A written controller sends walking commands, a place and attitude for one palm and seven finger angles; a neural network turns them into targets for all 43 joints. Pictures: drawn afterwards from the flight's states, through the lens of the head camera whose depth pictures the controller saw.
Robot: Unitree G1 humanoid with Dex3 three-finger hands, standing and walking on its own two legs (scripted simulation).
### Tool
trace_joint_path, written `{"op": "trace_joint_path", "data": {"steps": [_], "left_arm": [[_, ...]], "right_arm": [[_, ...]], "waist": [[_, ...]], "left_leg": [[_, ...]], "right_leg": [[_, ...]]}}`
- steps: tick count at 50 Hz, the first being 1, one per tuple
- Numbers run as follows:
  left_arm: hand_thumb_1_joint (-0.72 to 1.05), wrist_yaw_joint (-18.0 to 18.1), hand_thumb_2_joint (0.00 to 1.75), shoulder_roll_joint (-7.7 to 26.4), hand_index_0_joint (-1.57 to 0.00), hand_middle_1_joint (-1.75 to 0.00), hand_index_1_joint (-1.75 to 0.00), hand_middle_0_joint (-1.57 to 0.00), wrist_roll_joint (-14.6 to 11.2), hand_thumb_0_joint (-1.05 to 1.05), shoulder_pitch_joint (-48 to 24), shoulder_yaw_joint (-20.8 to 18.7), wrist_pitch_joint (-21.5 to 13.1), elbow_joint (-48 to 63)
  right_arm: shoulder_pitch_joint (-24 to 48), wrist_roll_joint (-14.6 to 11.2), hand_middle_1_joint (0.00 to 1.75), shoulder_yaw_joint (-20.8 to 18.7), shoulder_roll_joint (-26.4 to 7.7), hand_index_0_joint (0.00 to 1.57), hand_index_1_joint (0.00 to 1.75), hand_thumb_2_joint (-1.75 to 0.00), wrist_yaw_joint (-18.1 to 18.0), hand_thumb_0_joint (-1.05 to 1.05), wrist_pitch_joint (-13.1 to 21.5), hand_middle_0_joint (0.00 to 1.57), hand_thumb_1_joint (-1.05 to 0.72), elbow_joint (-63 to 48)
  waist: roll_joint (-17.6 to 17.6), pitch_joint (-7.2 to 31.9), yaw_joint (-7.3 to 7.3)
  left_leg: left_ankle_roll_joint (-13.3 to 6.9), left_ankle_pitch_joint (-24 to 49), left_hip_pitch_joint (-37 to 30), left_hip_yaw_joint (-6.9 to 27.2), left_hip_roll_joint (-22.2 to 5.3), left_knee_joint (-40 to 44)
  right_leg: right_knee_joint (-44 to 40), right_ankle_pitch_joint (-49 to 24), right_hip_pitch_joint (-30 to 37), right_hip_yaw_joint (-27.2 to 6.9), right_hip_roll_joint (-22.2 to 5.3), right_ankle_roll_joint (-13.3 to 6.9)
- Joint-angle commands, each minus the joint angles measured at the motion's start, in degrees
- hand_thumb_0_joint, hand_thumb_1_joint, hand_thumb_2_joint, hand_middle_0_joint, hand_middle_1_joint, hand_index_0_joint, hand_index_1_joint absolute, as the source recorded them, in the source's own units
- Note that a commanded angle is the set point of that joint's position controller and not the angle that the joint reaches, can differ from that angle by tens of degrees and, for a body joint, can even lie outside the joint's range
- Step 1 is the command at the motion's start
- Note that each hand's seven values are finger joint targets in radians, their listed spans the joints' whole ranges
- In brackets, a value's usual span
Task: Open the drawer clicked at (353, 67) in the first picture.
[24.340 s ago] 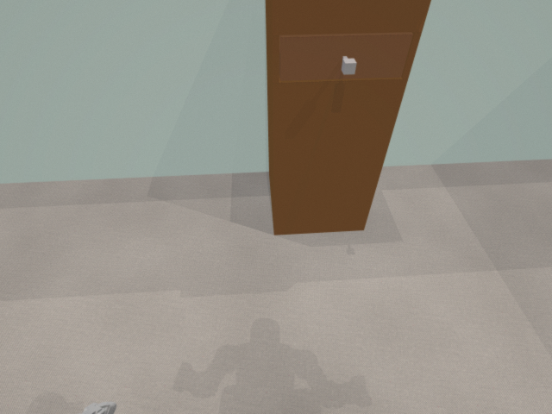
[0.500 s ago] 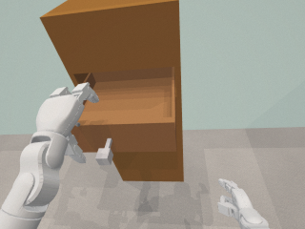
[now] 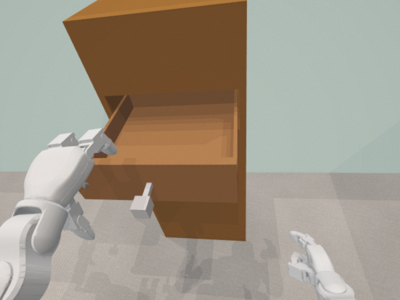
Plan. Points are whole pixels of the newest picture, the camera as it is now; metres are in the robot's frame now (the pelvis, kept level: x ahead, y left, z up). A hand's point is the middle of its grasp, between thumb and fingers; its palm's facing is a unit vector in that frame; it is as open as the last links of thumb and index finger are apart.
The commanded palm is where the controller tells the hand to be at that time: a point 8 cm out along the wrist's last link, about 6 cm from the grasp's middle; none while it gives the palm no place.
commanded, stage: draw the hand back to the body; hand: left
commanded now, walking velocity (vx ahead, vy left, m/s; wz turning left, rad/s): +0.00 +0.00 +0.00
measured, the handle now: (145, 199) +0.29 +0.18 +0.06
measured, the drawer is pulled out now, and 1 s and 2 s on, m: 0.27 0.27 0.27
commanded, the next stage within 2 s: step back with the hand held close in 1.08 s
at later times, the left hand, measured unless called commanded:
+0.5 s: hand (66, 166) +0.22 +0.22 +0.25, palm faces +0.40 -0.85 -0.34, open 12.0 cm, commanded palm +0.16 +0.27 +0.25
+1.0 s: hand (32, 182) +0.19 +0.26 +0.24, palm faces +0.50 -0.79 -0.34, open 7.8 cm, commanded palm +0.14 +0.30 +0.24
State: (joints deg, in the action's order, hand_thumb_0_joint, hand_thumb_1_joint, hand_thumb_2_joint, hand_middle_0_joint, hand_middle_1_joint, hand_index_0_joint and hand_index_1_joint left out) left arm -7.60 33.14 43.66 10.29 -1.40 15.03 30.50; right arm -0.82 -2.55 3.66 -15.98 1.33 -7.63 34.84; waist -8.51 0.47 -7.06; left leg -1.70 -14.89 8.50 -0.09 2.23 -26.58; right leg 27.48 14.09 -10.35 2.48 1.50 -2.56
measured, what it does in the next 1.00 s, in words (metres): stands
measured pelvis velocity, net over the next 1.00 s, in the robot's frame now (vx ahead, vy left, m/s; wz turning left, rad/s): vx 0.01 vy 0.02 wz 0.00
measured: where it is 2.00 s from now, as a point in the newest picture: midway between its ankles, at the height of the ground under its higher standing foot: outside the picture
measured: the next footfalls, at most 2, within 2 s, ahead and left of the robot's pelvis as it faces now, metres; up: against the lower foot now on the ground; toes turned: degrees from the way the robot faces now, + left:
right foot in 1.76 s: -0.03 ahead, -0.09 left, +0.00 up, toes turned +2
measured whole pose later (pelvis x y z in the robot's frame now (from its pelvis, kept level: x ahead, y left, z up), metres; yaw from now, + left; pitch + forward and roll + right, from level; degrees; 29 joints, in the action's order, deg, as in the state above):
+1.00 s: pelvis +0.01 +0.02 +0.00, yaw +0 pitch -5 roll -1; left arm 5.9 19.8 -4.0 21.7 -22.5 -8.5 33.9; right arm -8.7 0.1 1.8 -11.7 -2.9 6.4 37.2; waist -3.6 -1.5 -5.1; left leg -2.5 -14.9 4.6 0.0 1.8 -24.7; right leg 21.4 11.7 -4.5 2.4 2.0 -1.7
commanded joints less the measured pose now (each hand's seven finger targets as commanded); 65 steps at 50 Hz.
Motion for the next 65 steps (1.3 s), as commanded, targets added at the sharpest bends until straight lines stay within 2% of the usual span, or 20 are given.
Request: {"op": "trace_joint_path", "data": {"steps": [1,3,4,5,6,7,8,9,11,13,14,20,29,38,44,49,59,60,62,65], "left_arm": [[-0.5,5.0,0.3,13.4,-0.3,-1.2,-1.2,-0.3,1.4,0.0,-10.0,-12.0,-3.1,11.3],[-0.5,5.6,0.3,16.9,-0.3,-1.2,-1.2,-0.3,0.2,0.0,-10.2,-15.8,-2.8,11.4],[-0.5,5.2,0.3,13.8,-0.3,-1.2,-1.2,-0.3,1.5,0.0,-10.8,-13.2,-2.4,9.9],[-0.47,7.8,0.32,-8.3,-0.3,-1.18,-1.18,-0.3,-39.2,0.0,-13.3,-13.6,-13.3,16.4],[-0.43,10.0,0.33,-0.8,-0.29,-1.15,-1.15,-0.29,-40.7,0.0,-2.5,-19.5,-17.6,8.6],[-0.4,10.4,0.34,-2.3,-0.29,-1.13,-1.13,-0.29,-41.4,0.0,1.7,-18.8,-18.8,6.6],[-0.36,11.3,0.36,0.8,-0.29,-1.11,-1.11,-0.29,-45.9,0.0,3.2,-24.2,-20.0,8.9],[-0.32,11.5,0.37,-2.8,-0.29,-1.09,-1.09,-0.29,-46.4,0.0,-2.5,-21.4,-22.4,15.2],[-0.26,13.2,0.4,-1.8,-0.28,-1.04,-1.04,-0.28,-46.9,0.0,-3.8,-22.9,-25.4,17.3],[-0.18,14.6,0.43,0.1,-0.28,-1.0,-1.0,-0.28,-47.0,0.0,-3.0,-24.4,-26.6,17.6],[-0.15,14.4,0.45,-3.9,-0.27,-0.98,-0.98,-0.27,-47.0,0.0,-2.7,-21.3,-27.1,17.8],[0.06,14.1,0.54,-4.3,-0.26,-0.84,-0.84,-0.26,-47.5,0.0,2.8,-21.9,-28.0,16.1],[0.37,13.9,0.68,-2.6,-0.24,-0.64,-0.64,-0.24,-48.2,0.0,7.8,-26.1,-28.6,16.5],[0.69,14.4,0.81,-0.5,-0.22,-0.43,-0.43,-0.22,-48.4,0.0,7.7,-29.1,-27.8,16.1],[0.9,14.5,0.9,-2.9,-0.2,-0.3,-0.3,-0.2,-48.1,0.0,5.0,-26.3,-27.2,14.1],[0.9,14.9,0.9,-2.2,-0.2,-0.3,-0.3,-0.2,-47.9,0.0,4.0,-26.9,-27.1,14.9],[0.9,14.9,0.9,-2.2,-0.2,-0.3,-0.3,-0.2,-48.2,0.0,4.4,-27.1,-26.9,13.5],[0.9,14.7,0.9,4.6,-0.2,-0.3,-0.3,-0.2,-47.9,0.0,3.0,-33.8,-28.7,16.1],[0.9,14.0,0.9,0.1,-0.2,-0.3,-0.3,-0.2,-47.2,0.0,8.3,-29.4,-28.8,12.8],[0.9,14.6,0.9,0.6,-0.2,-0.3,-0.3,-0.2,-47.0,0.0,11.0,-29.9,-30.4,15.6]], "right_arm": [[11.8,0.3,0.3,-1.4,-3.4,0.2,0.3,-0.9,-0.3,0.0,3.7,0.2,-0.9,-9.9],[12.8,-0.5,0.3,-1.5,-4.2,0.2,0.3,-0.9,-0.6,0.0,3.7,0.2,-0.9,-10.0],[12.6,0.2,0.3,-0.8,-2.7,0.2,0.3,-0.9,-0.2,0.0,3.7,0.2,-0.9,-9.7],[6.0,0.3,0.3,-1.6,2.1,0.2,0.3,-0.9,-1.6,0.0,8.6,0.2,-0.9,-13.5],[4.8,1.4,0.3,-1.5,-0.5,0.2,0.3,-0.9,-2.6,0.0,11.1,0.2,-0.9,-10.3],[5.7,1.4,0.3,-1.3,-0.6,0.2,0.3,-0.9,-2.7,0.0,12.1,0.2,-0.9,-9.9],[4.7,1.3,0.3,-2.1,-1.7,0.2,0.3,-0.9,-3.4,0.0,12.3,0.2,-0.9,-8.9],[4.5,1.6,0.3,-1.7,-0.8,0.2,0.3,-0.9,-3.6,0.0,13.3,0.2,-0.9,-9.5],[2.5,2.2,0.3,-2.0,-0.8,0.2,0.3,-0.9,-4.2,0.0,15.2,0.2,-0.9,-8.7],[1.3,2.6,0.3,-2.2,-1.5,0.2,0.3,-0.9,-4.6,0.0,16.6,0.2,-0.9,-7.6],[1.0,2.9,0.3,-1.8,-0.5,0.2,0.3,-0.9,-4.4,0.0,17.1,0.2,-0.9,-7.9],[-0.1,3.0,0.3,-3.3,-1.9,0.2,0.3,-0.9,-4.3,0.0,18.2,0.2,-0.9,-7.4],[-0.7,2.4,0.3,-4.4,-2.3,0.2,0.3,-0.9,-4.2,0.0,17.4,0.2,-0.9,-7.1],[-1.0,2.0,0.3,-4.9,-2.8,0.2,0.3,-0.9,-4.6,0.0,16.9,0.2,-0.9,-6.9],[-0.5,2.2,0.3,-4.5,-2.5,0.2,0.3,-0.9,-4.6,0.0,17.1,0.2,-0.9,-6.5],[-0.2,2.5,0.3,-4.2,-2.2,0.2,0.3,-0.9,-4.7,0.0,17.4,0.2,-0.9,-6.5],[0.3,2.5,0.3,-4.0,-1.9,0.2,0.3,-0.9,-4.9,0.0,17.6,0.2,-0.9,-6.5],[-1.7,1.8,0.3,-4.4,-3.9,0.2,0.3,-0.9,-4.8,0.0,16.6,0.2,-0.9,-9.4],[-1.6,1.9,0.3,-4.5,-2.9,0.2,0.3,-0.9,-4.6,0.0,15.5,0.2,-0.9,-8.6],[-3.1,2.0,0.3,-5.0,-3.2,0.2,0.3,-0.9,-4.8,0.0,15.6,0.2,-0.9,-8.3]], "waist": [[5.8,9.2,0.26],[3.7,8.5,0.16],[4.6,8.6,-0.27],[17.5,1.3,5.85],[21.6,1.1,4.68],[16.8,-1.1,4.07],[17.1,-0.5,3.64],[11.4,2.7,3.9],[2.5,5.6,3.7],[-3.9,5.4,3.18],[-4.2,5.0,3.34],[7.2,3.8,3.24],[3.1,4.8,2.93],[3.2,4.2,3.23],[3.8,0.4,3.7],[3.4,2.5,3.09],[4.1,0.0,2.96],[7.0,-4.3,5.98],[11.1,-2.9,6.13],[7.7,3.0,6.41]], "left_leg": [[0.2,13.9,1.6,1.1,-0.8,3.1],[0.6,12.4,2.2,1.3,-1.4,3.1],[0.6,13.1,2.6,1.2,-0.8,3.4],[-1.2,8.0,-2.7,1.3,-2.4,1.8],[-1.4,5.1,-2.7,1.4,-3.5,2.2],[-1.1,2.9,-1.4,1.2,-3.0,3.1],[-0.5,2.7,-1.0,1.6,-3.4,3.4],[-0.7,4.5,-2.7,0.8,-2.8,3.4],[0.0,5.8,-4.5,0.5,-2.9,4.1],[0.7,7.8,-4.6,0.6,-3.3,4.5],[0.7,8.5,-4.1,0.9,-3.1,5.2],[0.3,15.5,-3.3,1.3,-4.0,4.9],[1.4,18.6,-3.7,1.0,-4.4,4.5],[1.9,17.4,-3.9,1.5,-4.7,4.9],[1.7,11.8,-2.7,2.4,-4.5,6.3],[1.6,10.5,-2.6,2.7,-4.1,6.5],[1.3,6.3,-1.4,2.7,-3.9,6.9],[-0.5,3.8,2.4,4.7,-4.4,4.7],[-0.8,4.0,0.2,4.4,-3.9,0.9],[-0.5,6.4,0.3,3.4,-3.6,-2.0]], "right_leg": [[-4.3,-11.1,6.5,-3.9,-2.0,1.7],[-4.2,-10.3,6.3,-4.7,-1.9,1.4],[-4.0,-9.5,6.5,-3.7,-2.1,1.3],[-7.8,-8.8,0.8,-1.6,-0.4,1.0],[-8.5,-5.8,0.4,-2.4,-0.3,1.3],[-9.3,-3.6,-0.4,-2.8,-0.4,1.2],[-10.4,-2.8,0.6,-3.6,-1.2,1.1],[-10.1,-3.8,1.9,-3.1,-2.0,1.1],[-9.3,-5.0,3.8,-2.7,-2.3,1.0],[-8.7,-7.2,5.1,-3.0,-2.3,0.3],[-8.6,-7.2,5.5,-2.3,-2.3,0.1],[-7.8,-14.0,7.3,-1.5,-1.8,0.5],[-7.3,-15.5,7.4,-1.8,-1.6,0.3],[-7.9,-13.7,6.4,-1.9,-1.1,0.3],[-8.9,-8.7,4.2,-1.6,-1.1,0.3],[-8.9,-8.0,5.9,-1.8,-1.2,0.1],[-10.4,-4.2,4.8,-2.6,-1.5,0.1],[-13.5,-4.2,-4.9,-9.2,-4.6,0.4],[-15.7,-1.8,-8.2,-10.1,-7.1,0.1],[-13.8,-4.9,-7.1,-10.6,-9.8,-1.1]]}}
